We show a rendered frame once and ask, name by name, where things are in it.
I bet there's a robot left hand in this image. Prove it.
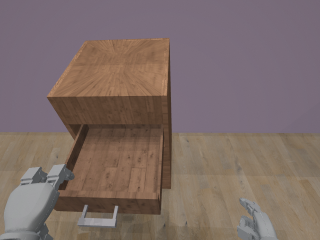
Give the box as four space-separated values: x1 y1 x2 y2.
4 164 75 240

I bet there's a robot left forearm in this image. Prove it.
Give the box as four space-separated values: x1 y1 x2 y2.
0 230 40 240

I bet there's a robot right hand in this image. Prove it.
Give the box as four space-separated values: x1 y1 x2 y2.
237 197 278 240

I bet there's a cabinet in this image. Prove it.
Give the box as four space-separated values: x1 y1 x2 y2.
47 38 172 189

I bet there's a drawer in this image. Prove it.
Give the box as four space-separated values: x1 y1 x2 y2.
53 124 164 215

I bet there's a handle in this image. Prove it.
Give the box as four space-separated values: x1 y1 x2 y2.
77 205 119 228

